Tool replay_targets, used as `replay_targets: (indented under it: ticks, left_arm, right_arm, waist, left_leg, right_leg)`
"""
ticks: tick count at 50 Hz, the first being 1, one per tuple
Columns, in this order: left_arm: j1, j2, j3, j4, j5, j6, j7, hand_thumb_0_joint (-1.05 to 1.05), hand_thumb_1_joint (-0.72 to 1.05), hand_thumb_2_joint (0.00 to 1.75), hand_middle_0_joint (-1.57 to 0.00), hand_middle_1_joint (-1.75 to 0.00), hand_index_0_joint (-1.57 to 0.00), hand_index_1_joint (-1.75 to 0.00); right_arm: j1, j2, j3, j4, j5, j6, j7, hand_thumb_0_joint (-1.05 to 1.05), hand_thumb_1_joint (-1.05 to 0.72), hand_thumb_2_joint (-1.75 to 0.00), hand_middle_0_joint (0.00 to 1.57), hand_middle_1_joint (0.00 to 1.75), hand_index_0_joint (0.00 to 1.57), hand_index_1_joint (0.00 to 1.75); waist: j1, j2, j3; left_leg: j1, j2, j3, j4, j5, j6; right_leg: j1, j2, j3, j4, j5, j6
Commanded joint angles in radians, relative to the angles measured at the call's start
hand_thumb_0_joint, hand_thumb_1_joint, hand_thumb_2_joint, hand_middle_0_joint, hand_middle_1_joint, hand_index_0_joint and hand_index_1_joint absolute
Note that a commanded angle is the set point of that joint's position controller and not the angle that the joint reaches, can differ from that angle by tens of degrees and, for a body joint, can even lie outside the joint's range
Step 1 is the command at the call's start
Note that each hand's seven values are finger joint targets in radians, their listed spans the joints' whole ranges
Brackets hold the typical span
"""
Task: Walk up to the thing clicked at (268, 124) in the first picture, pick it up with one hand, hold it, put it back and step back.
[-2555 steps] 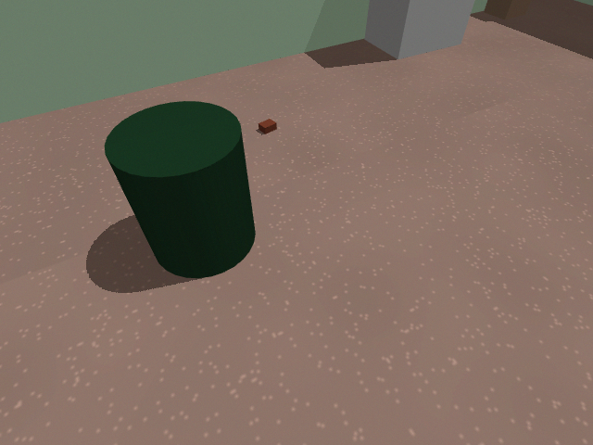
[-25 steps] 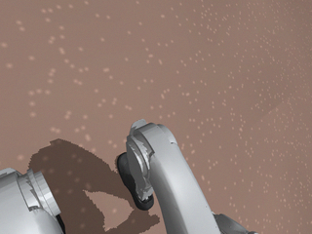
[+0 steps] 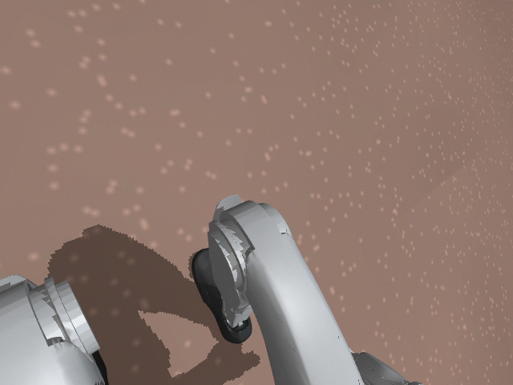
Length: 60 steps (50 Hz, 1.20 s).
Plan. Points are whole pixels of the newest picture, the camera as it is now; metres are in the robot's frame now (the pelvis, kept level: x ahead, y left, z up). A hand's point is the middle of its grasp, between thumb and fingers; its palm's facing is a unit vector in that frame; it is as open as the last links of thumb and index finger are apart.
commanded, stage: open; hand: left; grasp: from above
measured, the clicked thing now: out of the picture +0.45 +0.31 -0.29
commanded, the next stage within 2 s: withdraw in 0.20 s
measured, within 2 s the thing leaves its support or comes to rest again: rests again in 0.66 s
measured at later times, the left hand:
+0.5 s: hand out of the picture +0.45 +0.31 -0.25, palm faces -0.37 -0.21 -0.91, open 11.9 cm
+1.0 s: hand out of the picture +0.42 +0.31 -0.10, palm faces -0.45 -0.12 -0.89, open 12.3 cm
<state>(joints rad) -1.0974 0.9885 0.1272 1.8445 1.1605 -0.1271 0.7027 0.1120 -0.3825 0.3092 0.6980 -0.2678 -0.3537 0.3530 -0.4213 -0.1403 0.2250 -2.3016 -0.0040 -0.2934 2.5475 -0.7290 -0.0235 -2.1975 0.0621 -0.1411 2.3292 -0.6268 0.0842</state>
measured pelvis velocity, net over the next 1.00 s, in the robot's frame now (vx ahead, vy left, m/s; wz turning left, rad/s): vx -0.01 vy -0.02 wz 0.13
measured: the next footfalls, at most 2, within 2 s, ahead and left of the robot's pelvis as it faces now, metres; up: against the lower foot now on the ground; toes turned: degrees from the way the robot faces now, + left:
none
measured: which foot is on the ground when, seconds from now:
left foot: down 0.00-1.00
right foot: down 0.00-1.00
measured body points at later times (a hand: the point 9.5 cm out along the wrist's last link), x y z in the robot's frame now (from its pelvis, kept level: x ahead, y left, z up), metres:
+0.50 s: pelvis +0.00 +0.00 +0.00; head +0.28 +0.12 +0.33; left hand +0.47 +0.32 -0.20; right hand +0.03 -0.25 -0.04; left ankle +0.06 +0.13 -0.28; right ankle +0.13 -0.13 -0.28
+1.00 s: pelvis -0.01 -0.02 +0.04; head +0.19 +0.07 +0.43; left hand +0.44 +0.31 -0.04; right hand +0.13 -0.27 -0.06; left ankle +0.06 +0.13 -0.28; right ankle +0.13 -0.13 -0.28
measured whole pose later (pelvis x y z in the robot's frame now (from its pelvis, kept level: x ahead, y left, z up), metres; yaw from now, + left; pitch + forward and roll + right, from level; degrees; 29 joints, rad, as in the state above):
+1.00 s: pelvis -0.01 -0.02 +0.04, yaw +8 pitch +31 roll -8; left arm -0.97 0.66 -0.07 1.37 1.14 -0.14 0.27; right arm 0.10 -0.32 0.08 0.68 -0.12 -0.08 0.19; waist -0.22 0.01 -0.06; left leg -2.23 -0.01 -0.16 2.34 -0.65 -0.03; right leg -2.18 0.01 -0.05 2.24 -0.61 0.05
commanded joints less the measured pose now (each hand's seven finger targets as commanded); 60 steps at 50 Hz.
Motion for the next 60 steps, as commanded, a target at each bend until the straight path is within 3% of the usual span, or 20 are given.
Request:
replay_targets:
  ticks: [1, 11, 14, 19, 24, 26, 27, 28, 30, 31, 33, 35, 38, 40, 43, 46, 49, 54, 57, 60]
  left_arm:
    - [-0.229, 0.187, -0.011, -0.089, 0.006, -0.014, 0.041, 0.0, -0.18, 0.71, -0.39, -0.7, -0.38, -0.71]
    - [-0.237, 0.196, 0.001, -0.078, 0.026, 0.004, 0.069, 0.0, -0.15, 0.71, -0.4, -0.71, -0.39, -0.71]
    - [-0.24, 0.183, -0.009, -0.083, 0.014, 0.013, 0.065, 0.0, -0.15, 0.72, -0.39, -0.71, -0.39, -0.72]
    - [-0.264, 0.225, 0.012, -0.131, 0.006, 0.016, 0.042, 0.0, -0.15, 0.7, -0.42, -0.62, -0.4, -0.63]
    - [-0.259, 0.236, 0.024, -0.34, 0.018, 0.006, -0.022, 0.0, -0.13, 0.68, -0.45, -0.58, -0.43, -0.6]
    - [-0.184, 0.241, 0.05, -0.499, 0.012, 0.005, -0.055, 0.0, -0.14, 0.69, -0.45, -0.58, -0.43, -0.6]
    - [-0.162, 0.132, -0.023, -0.568, -0.01, 0.002, -0.084, 0.0, -0.14, 0.69, -0.46, -0.56, -0.43, -0.59]
    - [-0.088, 0.078, -0.061, -0.536, -0.016, 0.009, -0.112, 0.0, -0.14, 0.69, -0.45, -0.57, -0.43, -0.6]
    - [-0.08, 0.126, -0.019, -0.668, -0.001, 0.018, -0.149, 0.0, -0.14, 0.71, -0.42, -0.6, -0.4, -0.62]
    - [-0.034, 0.126, -0.013, -0.647, 0.0, 0.031, -0.174, 0.0, -0.14, 0.71, -0.43, -0.6, -0.41, -0.62]
    - [-0.001, 0.036, -0.042, -0.584, 0.0, 0.048, -0.221, 0.0, -0.12, 0.69, -0.45, -0.58, -0.43, -0.6]
    - [0.01, -0.104, -0.117, -0.557, -0.02, 0.058, -0.269, 0.0, -0.13, 0.71, -0.42, -0.61, -0.41, -0.63]
    - [-0.064, -0.122, -0.123, -0.622, -0.069, 0.049, -0.337, 0.0, -0.18, 0.75, -0.4, -0.65, -0.37, -0.68]
    - [-0.138, -0.183, -0.163, -0.663, -0.088, 0.032, -0.379, 0.0, -0.22, 0.79, -0.37, -0.69, -0.35, -0.71]
    - [-0.21, -0.203, -0.182, -0.669, -0.081, 0.007, -0.406, 0.0, -0.25, 0.81, -0.35, -0.71, -0.32, -0.74]
    - [-0.23, -0.156, -0.179, -0.622, -0.034, -0.015, -0.411, 0.0, -0.27, 0.83, -0.33, -0.74, -0.3, -0.76]
    - [-0.245, -0.07, -0.14, -0.604, 0.013, -0.033, -0.388, 0.0, -0.28, 0.84, -0.32, -0.74, -0.29, -0.77]
    - [-0.256, -0.027, -0.1, -0.485, 0.08, -0.046, -0.33, 0.0, -0.29, 0.84, -0.3, -0.76, -0.28, -0.78]
    - [-0.226, -0.023, -0.091, -0.406, 0.08, -0.053, -0.292, 0.0, -0.28, 0.83, -0.29, -0.77, -0.28, -0.78]
    - [-0.247, 0.033, -0.057, -0.423, 0.09, -0.054, -0.263, 0.0, -0.29, 0.83, -0.28, -0.78, -0.27, -0.79]
  right_arm:
    - [0.2, -0.34, -0.089, 0.024, 0.014, 0.003, -0.011, 0.0, -0.89, -0.9, 0.2, 0.3, 0.2, 0.3]
    - [0.2, -0.352, -0.093, 0.013, 0.008, -0.002, -0.006, 0.0, -0.89, -0.9, 0.2, 0.3, 0.2, 0.3]
    - [0.188, -0.348, -0.089, 0.011, 0.006, -0.006, -0.004, 0.0, -0.89, -0.9, 0.2, 0.3, 0.2, 0.3]
    - [0.205, -0.356, -0.103, 0.019, 0.014, -0.006, -0.006, 0.0, -0.9, -0.9, 0.2, 0.3, 0.2, 0.3]
    - [0.216, -0.335, -0.148, 0.029, 0.029, 0.019, -0.011, 0.0, -0.91, -0.91, 0.2, 0.3, 0.2, 0.3]
    - [0.207, -0.322, -0.18, 0.016, 0.043, 0.041, -0.019, 0.0, -0.91, -0.91, 0.2, 0.3, 0.2, 0.3]
    - [0.159, -0.292, -0.179, -0.012, 0.062, 0.048, -0.02, 0.0, -0.91, -0.91, 0.2, 0.3, 0.2, 0.3]
    - [0.154, -0.278, -0.187, 0.018, 0.073, 0.065, -0.023, 0.0, -0.91, -0.91, 0.2, 0.3, 0.2, 0.3]
    - [0.184, -0.276, -0.227, 0.026, 0.096, 0.103, -0.029, 0.0, -0.9, -0.9, 0.2, 0.3, 0.2, 0.3]
    - [0.19, -0.269, -0.242, 0.021, 0.115, 0.124, -0.031, 0.0, -0.9, -0.9, 0.2, 0.3, 0.2, 0.3]
    - [0.206, -0.247, -0.264, 0.019, 0.127, 0.164, -0.029, 0.0, -0.9, -0.9, 0.2, 0.3, 0.2, 0.3]
    - [0.226, -0.221, -0.267, 0.015, 0.134, 0.192, -0.036, 0.0, -0.9, -0.9, 0.2, 0.3, 0.2, 0.3]
    - [0.24, -0.223, -0.299, -0.008, 0.151, 0.222, -0.066, 0.0, -0.9, -0.9, 0.2, 0.3, 0.2, 0.3]
    - [0.25, -0.21, -0.313, -0.012, 0.153, 0.233, -0.084, 0.0, -0.9, -0.91, 0.2, 0.3, 0.2, 0.3]
    - [0.237, -0.199, -0.326, -0.019, 0.159, 0.25, -0.129, 0.0, -0.9, -0.9, 0.2, 0.3, 0.2, 0.3]
    - [0.223, -0.179, -0.319, -0.024, 0.157, 0.268, -0.172, 0.0, -0.89, -0.9, 0.2, 0.3, 0.2, 0.3]
    - [0.201, -0.157, -0.303, -0.025, 0.156, 0.283, -0.204, 0.0, -0.89, -0.9, 0.2, 0.3, 0.2, 0.3]
    - [0.208, -0.148, -0.278, -0.027, 0.139, 0.289, -0.227, 0.0, -0.89, -0.9, 0.2, 0.3, 0.2, 0.3]
    - [0.21, -0.149, -0.263, -0.029, 0.131, 0.284, -0.234, 0.0, -0.89, -0.9, 0.2, 0.3, 0.2, 0.3]
    - [0.233, -0.171, -0.262, -0.027, 0.124, 0.275, -0.239, 0.0, -0.89, -0.89, 0.2, 0.3, 0.2, 0.3]
  waist:
    - [-0.072, 0.52, -0.614]
    - [-0.078, 0.545, -0.597]
    - [-0.084, 0.528, -0.594]
    - [-0.072, 0.568, -0.625]
    - [-0.024, 0.711, -0.787]
    - [0.046, 0.776, -0.924]
    - [0.066, 0.781, -0.959]
    - [0.08, 0.754, -0.932]
    - [0.127, 0.769, -0.97]
    - [0.15, 0.738, -0.982]
    - [0.138, 0.605, -0.907]
    - [0.106, 0.474, -0.812]
    - [0.113, 0.364, -0.802]
    - [0.097, 0.351, -0.84]
    - [0.092, 0.314, -0.825]
    - [0.092, 0.277, -0.771]
    - [0.137, 0.327, -0.793]
    - [0.121, 0.361, -0.832]
    - [0.126, 0.357, -0.847]
    - [0.131, 0.412, -0.893]
  left_leg:
    - [0.454, 0.043, 0.114, -0.284, 0.207, 0.016]
    - [0.473, 0.046, 0.106, -0.298, 0.204, 0.009]
    - [0.465, 0.044, 0.112, -0.285, 0.193, 0.011]
    - [0.492, 0.047, 0.107, -0.303, 0.196, 0.009]
    - [0.597, 0.042, 0.127, -0.316, 0.292, -0.002]
    - [0.665, 0.038, 0.143, -0.341, 0.343, -0.007]
    - [0.666, 0.034, 0.15, -0.353, 0.34, -0.008]
    - [0.639, 0.034, 0.156, -0.367, 0.309, -0.004]
    - [0.607, 0.023, 0.175, -0.378, 0.327, 0.002]
    - [0.58, 0.02, 0.182, -0.38, 0.328, 0.007]
    - [0.455, 0.013, 0.208, -0.368, 0.293, 0.028]
    - [0.385, 0.009, 0.21, -0.383, 0.244, 0.045]
    - [0.377, 0.001, 0.196, -0.434, 0.16, 0.054]
    - [0.398, -0.005, 0.194, -0.452, 0.13, 0.052]
    - [0.413, -0.014, 0.181, -0.464, 0.054, 0.047]
    - [0.372, -0.023, 0.21, -0.461, 0.006, 0.05]
    - [0.386, -0.027, 0.241, -0.458, 0.029, 0.046]
    - [0.393, -0.026, 0.258, -0.424, 0.093, 0.048]
    - [0.364, -0.026, 0.259, -0.407, 0.11, 0.052]
    - [0.411, -0.023, 0.253, -0.4, 0.143, 0.049]
  right_leg:
    - [0.376, 0.027, -0.149, -0.181, 0.236, -0.091]
    - [0.34, 0.022, -0.157, -0.174, 0.228, -0.092]
    - [0.346, 0.018, -0.151, -0.178, 0.227, -0.088]
    - [0.354, 0.015, -0.147, -0.18, 0.22, -0.092]
    - [0.393, 0.014, -0.133, -0.164, 0.287, -0.108]
    - [0.418, 0.013, -0.121, -0.176, 0.308, -0.118]
    - [0.404, 0.012, -0.115, -0.176, 0.301, -0.124]
    - [0.378, 0.017, -0.109, -0.184, 0.277, -0.125]
    - [0.355, 0.014, -0.091, -0.19, 0.287, -0.128]
    - [0.343, 0.014, -0.082, -0.184, 0.286, -0.129]
    - [0.338, 0.015, -0.065, -0.213, 0.278, -0.119]
    - [0.331, 0.018, -0.061, -0.251, 0.243, -0.115]
    - [0.333, 0.006, -0.046, -0.299, 0.151, -0.115]
    - [0.362, 0.006, -0.036, -0.309, 0.112, -0.116]
    - [0.314, -0.001, -0.023, -0.333, 0.034, -0.121]
    - [0.317, -0.005, 0.003, -0.364, -0.036, -0.119]
    - [0.311, -0.01, 0.021, -0.353, -0.032, -0.123]
    - [0.303, -0.016, 0.024, -0.316, 0.024, -0.123]
    - [0.323, -0.018, 0.027, -0.3, 0.035, -0.119]
    - [0.301, -0.022, -0.001, -0.272, 0.088, -0.118]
